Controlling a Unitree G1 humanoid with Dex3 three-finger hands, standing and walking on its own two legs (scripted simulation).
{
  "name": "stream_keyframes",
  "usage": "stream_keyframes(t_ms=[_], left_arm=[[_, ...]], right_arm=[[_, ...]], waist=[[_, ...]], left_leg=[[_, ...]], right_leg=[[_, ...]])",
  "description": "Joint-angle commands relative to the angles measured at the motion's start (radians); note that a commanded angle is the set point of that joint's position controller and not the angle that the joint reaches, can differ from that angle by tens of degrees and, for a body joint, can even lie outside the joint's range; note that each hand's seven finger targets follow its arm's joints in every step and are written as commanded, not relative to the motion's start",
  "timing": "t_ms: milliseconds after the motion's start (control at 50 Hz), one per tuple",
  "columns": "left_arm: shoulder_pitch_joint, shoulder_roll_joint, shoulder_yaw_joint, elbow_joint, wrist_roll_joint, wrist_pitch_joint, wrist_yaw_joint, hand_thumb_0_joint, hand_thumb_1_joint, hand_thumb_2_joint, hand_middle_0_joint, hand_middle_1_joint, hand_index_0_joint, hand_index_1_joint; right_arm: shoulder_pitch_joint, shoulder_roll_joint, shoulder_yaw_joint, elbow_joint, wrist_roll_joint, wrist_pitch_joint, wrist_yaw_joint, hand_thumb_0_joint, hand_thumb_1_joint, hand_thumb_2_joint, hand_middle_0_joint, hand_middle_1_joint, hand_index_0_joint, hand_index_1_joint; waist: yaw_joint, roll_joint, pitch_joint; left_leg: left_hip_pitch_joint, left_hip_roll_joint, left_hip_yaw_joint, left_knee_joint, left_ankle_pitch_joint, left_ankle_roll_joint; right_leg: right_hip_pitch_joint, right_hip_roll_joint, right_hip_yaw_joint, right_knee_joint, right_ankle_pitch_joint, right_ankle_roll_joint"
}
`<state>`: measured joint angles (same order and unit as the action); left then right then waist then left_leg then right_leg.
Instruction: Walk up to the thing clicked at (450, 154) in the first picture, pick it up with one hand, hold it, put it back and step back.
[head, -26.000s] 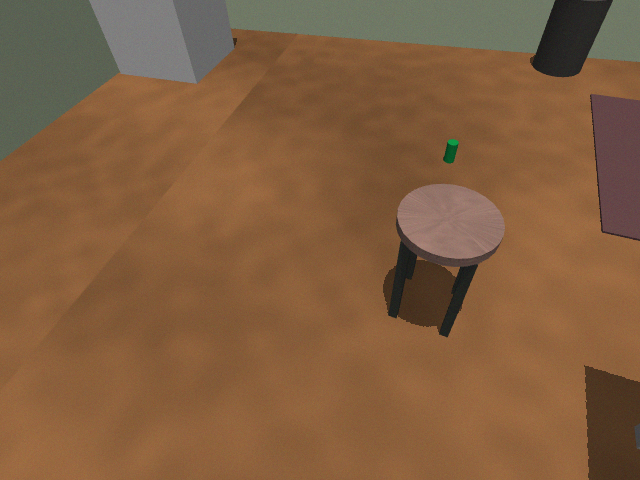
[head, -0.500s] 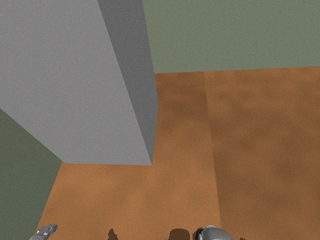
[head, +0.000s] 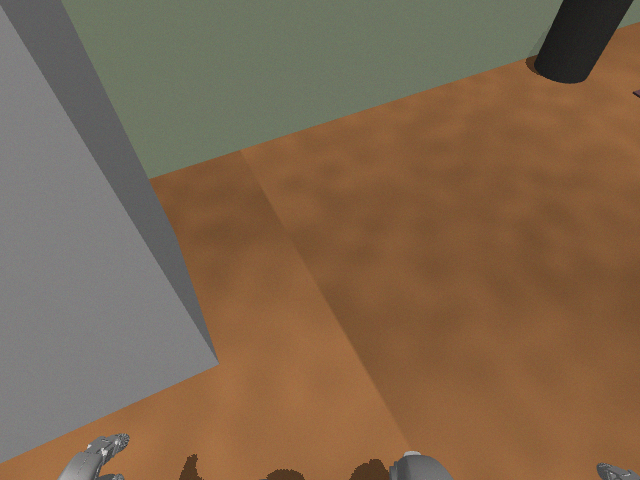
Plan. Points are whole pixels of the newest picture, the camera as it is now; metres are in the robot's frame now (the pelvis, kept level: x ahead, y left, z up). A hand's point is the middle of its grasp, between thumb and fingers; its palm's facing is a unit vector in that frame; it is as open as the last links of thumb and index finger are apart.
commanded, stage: walk up
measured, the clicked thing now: out of the picture +0.94 -1.32 -0.71
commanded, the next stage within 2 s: none
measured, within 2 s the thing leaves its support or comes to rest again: neither
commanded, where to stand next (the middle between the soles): +0.11 -0.07 m, yaw -65 degrees
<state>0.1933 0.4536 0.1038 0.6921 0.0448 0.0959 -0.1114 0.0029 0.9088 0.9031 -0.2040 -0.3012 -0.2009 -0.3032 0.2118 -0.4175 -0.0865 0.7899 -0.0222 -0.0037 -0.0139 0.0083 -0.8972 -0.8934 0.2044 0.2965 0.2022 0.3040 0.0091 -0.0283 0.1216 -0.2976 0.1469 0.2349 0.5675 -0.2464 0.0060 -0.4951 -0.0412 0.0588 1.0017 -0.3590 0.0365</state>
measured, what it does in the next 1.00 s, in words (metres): steps on the spot, turning right: right foot, then left foot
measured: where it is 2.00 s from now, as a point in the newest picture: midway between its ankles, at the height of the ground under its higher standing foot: outside the picture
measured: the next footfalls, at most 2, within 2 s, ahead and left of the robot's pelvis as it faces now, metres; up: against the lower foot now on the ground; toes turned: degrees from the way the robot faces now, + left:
right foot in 0.18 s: +0.00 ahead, -0.19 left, +0.00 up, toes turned -14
left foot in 0.46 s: +0.19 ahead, +0.03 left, +0.00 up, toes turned -24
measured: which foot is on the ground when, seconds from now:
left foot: down 0.00-0.18, up 0.20-0.44, down 0.46-0.90, up 0.92-1.00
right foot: up 0.00-0.16, down 0.18-0.48, up 0.50-0.88, down 0.90-1.00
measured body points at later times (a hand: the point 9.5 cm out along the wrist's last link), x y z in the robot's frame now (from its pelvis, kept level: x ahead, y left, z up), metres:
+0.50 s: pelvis +0.05 -0.01 -0.03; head +0.06 -0.02 +0.42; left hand +0.25 +0.26 -0.13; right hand -0.03 -0.33 -0.13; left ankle +0.15 +0.05 -0.74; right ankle -0.04 -0.17 -0.73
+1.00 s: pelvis +0.05 -0.03 -0.03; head +0.08 -0.07 +0.42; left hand +0.37 +0.09 -0.12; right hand -0.13 -0.31 -0.14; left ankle +0.16 +0.06 -0.70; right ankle +0.00 -0.12 -0.73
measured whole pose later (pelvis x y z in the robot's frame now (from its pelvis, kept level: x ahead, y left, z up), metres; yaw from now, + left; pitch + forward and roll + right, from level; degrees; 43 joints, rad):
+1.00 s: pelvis +0.05 -0.03 -0.03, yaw -47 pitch -1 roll +0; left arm 0.20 0.40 0.04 0.74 0.01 0.00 0.00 0.00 0.91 0.90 -0.20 -0.30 -0.20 -0.30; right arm 0.23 -0.44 -0.06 0.78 0.01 0.03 0.00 0.01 -0.90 -0.89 0.20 0.30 0.20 0.30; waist -0.03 0.04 0.14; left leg -0.49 0.11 0.07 1.07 -0.55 -0.01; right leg -0.41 0.05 0.02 0.80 -0.36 -0.04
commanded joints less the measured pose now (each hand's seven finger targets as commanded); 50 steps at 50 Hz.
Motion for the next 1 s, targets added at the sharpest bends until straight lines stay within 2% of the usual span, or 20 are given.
stream_keyframes(t_ms=[0,100,140,160,180,200,260,360,420,440,460,480,580,740,800,840,860,880,900,980], left_arm=[[-0.103,0.138,0.032,-0.115,-0.001,-0.045,-0.005,0.0,0.9,0.9,-0.2,-0.3,-0.2,-0.3],[0.093,0.155,0.032,-0.025,-0.012,-0.07,0.012,0.0,0.9,0.9,-0.2,-0.3,-0.2,-0.3],[0.269,0.227,0.061,0.038,-0.003,-0.086,0.03,0.0,0.9,0.9,-0.2,-0.3,-0.2,-0.3],[0.305,0.289,0.08,0.03,0.007,-0.085,0.044,0.0,0.9,0.9,-0.2,-0.3,-0.2,-0.3],[0.221,0.344,0.083,-0.03,0.014,-0.09,0.054,0.0,0.9,0.9,-0.2,-0.3,-0.2,-0.3],[0.16,0.354,0.077,-0.029,-0.001,-0.092,0.065,0.0,0.9,0.9,-0.2,-0.3,-0.2,-0.3],[0.066,0.297,0.05,-0.054,-0.032,-0.105,0.096,0.0,0.9,0.9,-0.2,-0.3,-0.2,-0.3],[0.048,0.293,0.025,-0.041,-0.029,-0.127,0.119,0.0,0.9,0.9,-0.2,-0.3,-0.2,-0.3],[-0.061,0.246,-0.002,-0.047,-0.033,-0.122,0.128,0.0,0.9,0.9,-0.2,-0.3,-0.2,-0.3],[-0.047,0.175,-0.023,-0.049,-0.038,-0.116,0.132,0.0,0.9,0.9,-0.2,-0.3,-0.2,-0.3],[0.029,0.106,-0.041,-0.054,-0.048,-0.112,0.141,0.0,0.9,0.9,-0.2,-0.3,-0.2,-0.3],[0.116,0.196,-0.029,-0.022,-0.044,-0.113,0.154,0.0,0.9,0.9,-0.2,-0.3,-0.2,-0.3],[0.142,0.181,-0.008,0.064,-0.056,-0.109,0.114,0.0,0.9,0.9,-0.2,-0.3,-0.2,-0.3],[0.033,0.118,-0.009,-0.003,-0.046,-0.092,0.095,0.0,0.9,0.9,-0.2,-0.3,-0.2,-0.3],[0.053,0.119,0.002,0.002,-0.039,-0.092,0.098,0.0,0.9,0.9,-0.2,-0.3,-0.2,-0.3],[0.116,0.136,0.018,0.025,-0.028,-0.1,0.107,0.0,0.9,0.9,-0.2,-0.3,-0.2,-0.3],[0.182,0.197,0.042,0.044,-0.021,-0.111,0.116,0.0,0.9,0.9,-0.2,-0.3,-0.2,-0.3],[0.173,0.282,0.061,0.024,-0.009,-0.123,0.128,0.0,0.9,0.9,-0.2,-0.3,-0.2,-0.3],[0.137,0.314,0.059,-0.003,-0.012,-0.12,0.129,0.0,0.9,0.9,-0.2,-0.3,-0.2,-0.3],[0.018,0.221,0.036,-0.023,-0.028,-0.12,0.147,0.0,0.9,0.9,-0.2,-0.3,-0.2,-0.3]], right_arm=[[0.073,-0.322,-0.102,-0.073,-0.013,-0.045,0.0,0.0,-0.9,-0.9,0.2,0.3,0.2,0.3],[-0.003,-0.33,-0.098,-0.102,-0.015,-0.032,0.037,0.0,-0.9,-0.9,0.2,0.3,0.2,0.3],[-0.015,-0.259,-0.071,-0.109,-0.017,-0.017,0.042,0.0,-0.9,-0.9,0.2,0.3,0.2,0.3],[-0.019,-0.188,-0.042,-0.125,-0.003,-0.016,0.046,0.0,-0.9,-0.9,0.2,0.3,0.2,0.3],[-0.075,-0.175,-0.026,-0.173,0.021,-0.023,0.05,0.0,-0.9,-0.9,0.2,0.3,0.2,0.3],[-0.135,-0.242,-0.041,-0.174,0.025,-0.032,0.051,0.0,-0.9,-0.9,0.2,0.3,0.2,0.3],[0.028,-0.267,-0.047,-0.081,0.021,-0.044,0.056,0.0,-0.9,-0.9,0.2,0.3,0.2,0.3],[0.032,-0.248,-0.048,-0.084,0.01,-0.028,0.057,0.0,-0.9,-0.9,0.2,0.3,0.2,0.3],[0.164,-0.216,-0.054,-0.057,0.026,-0.035,0.045,0.0,-0.9,-0.9,0.2,0.3,0.2,0.3],[0.218,-0.25,-0.066,-0.05,0.008,-0.042,0.031,0.0,-0.9,-0.9,0.2,0.3,0.2,0.3],[0.235,-0.324,-0.079,-0.061,-0.007,-0.052,0.015,0.0,-0.9,-0.9,0.2,0.3,0.2,0.3],[0.131,-0.393,-0.096,-0.089,0.013,-0.057,0.018,0.0,-0.9,-0.9,0.2,0.3,0.2,0.3],[0.048,-0.255,-0.055,-0.084,0.003,-0.061,0.017,0.0,-0.9,-0.9,0.2,0.3,0.2,0.3],[0.1,-0.25,-0.052,-0.107,0.002,-0.046,0.01,0.0,-0.9,-0.9,0.2,0.3,0.2,0.3],[0.084,-0.257,-0.05,-0.123,0.007,-0.026,0.015,0.0,-0.9,-0.9,0.2,0.3,0.2,0.3],[0.046,-0.244,-0.044,-0.136,0.018,-0.016,0.018,0.0,-0.9,-0.9,0.2,0.3,0.2,0.3],[0.05,-0.203,-0.032,-0.143,0.022,-0.012,0.019,0.0,-0.9,-0.9,0.2,0.3,0.2,0.3],[0.055,-0.12,-0.005,-0.164,0.03,-0.009,0.021,0.0,-0.9,-0.9,0.2,0.3,0.2,0.3],[-0.039,-0.187,-0.022,-0.179,0.027,-0.004,-0.003,0.0,-0.9,-0.9,0.2,0.3,0.2,0.3],[0.063,-0.208,-0.02,-0.066,0.032,-0.014,-0.006,0.0,-0.9,-0.9,0.2,0.3,0.2,0.3]], waist=[[-0.09,0.22,-0.138],[-0.008,0.249,-0.185],[0.092,-0.013,-0.214],[0.131,-0.237,-0.129],[0.122,-0.267,-0.044],[0.1,-0.164,-0.007],[0.004,-0.127,-0.083],[-0.028,-0.12,-0.018],[-0.126,-0.122,-0.054],[-0.151,0.033,-0.041],[-0.112,0.257,-0.068],[-0.056,0.235,-0.083],[-0.03,0.205,-0.095],[-0.065,0.194,-0.186],[-0.053,0.228,-0.186],[0.003,0.19,-0.185],[0.046,0.04,-0.214],[0.033,-0.241,-0.155],[0.057,-0.192,-0.156],[-0.026,-0.123,-0.162]], left_leg=[[0.256,0.286,-0.19,-0.214,-0.06,0.163],[0.1,0.26,-0.071,-0.147,-0.235,0.111],[-0.129,0.119,0.039,0.186,-0.374,0.026],[-0.375,0.025,0.052,0.446,-0.45,-0.017],[-0.544,-0.073,-0.094,0.478,-0.416,-0.067],[-0.502,-0.017,-0.227,0.469,-0.339,-0.052],[-0.367,-0.016,-0.234,0.389,-0.198,-0.041],[-0.149,-0.073,-0.236,0.324,-0.102,-0.003],[0.165,-0.141,-0.246,0.101,-0.054,0.034],[0.213,-0.08,-0.365,-0.06,-0.156,0.045],[0.205,0.222,-0.749,-0.285,-0.328,0.077],[0.108,0.384,-0.93,-0.373,-0.411,0.164],[0.08,0.171,-0.421,-0.238,-0.012,0.097],[0.168,0.194,-0.178,-0.042,0.485,0.137],[0.102,0.213,-0.161,0.031,0.464,0.147],[-0.006,0.196,-0.138,0.144,0.287,0.114],[-0.135,0.131,-0.109,0.359,0.178,0.067],[-0.405,-0.037,-0.079,0.542,-0.29,0.0],[-0.415,-0.063,-0.208,0.578,-0.444,-0.021],[-0.29,-0.052,-0.228,0.535,-0.225,-0.004]], right_leg=[[-0.099,-0.037,-0.057,-0.166,-0.105,-0.018],[0.173,-0.003,-0.173,-0.359,-0.067,-0.062],[0.461,0.037,-0.113,-0.54,-0.073,-0.113],[0.499,-0.103,0.221,-0.654,-0.291,-0.197],[0.405,-0.238,0.6,-0.796,-0.448,-0.308],[0.341,-0.266,0.615,-0.817,-0.469,-0.34],[0.343,-0.158,0.373,-0.659,-0.218,-0.247],[0.055,-0.132,0.373,-0.615,-0.119,-0.231],[-0.149,-0.035,0.271,-0.427,0.035,-0.172],[-0.215,0.058,0.185,-0.209,0.08,-0.122],[-0.271,0.183,0.078,0.03,-0.143,-0.059],[-0.233,0.089,0.088,0.16,-0.165,-0.054],[-0.112,0.021,0.039,0.09,-0.029,-0.05],[0.0,0.027,-0.102,-0.124,0.017,-0.049],[0.102,0.057,-0.14,-0.217,-0.018,-0.057],[0.234,0.073,-0.123,-0.383,0.047,-0.089],[0.372,0.028,0.037,-0.477,0.032,-0.131],[0.439,-0.204,0.462,-0.568,0.17,-0.222],[0.349,-0.303,0.612,-0.565,0.312,-0.372],[0.257,-0.144,0.344,-0.458,0.412,-0.259]])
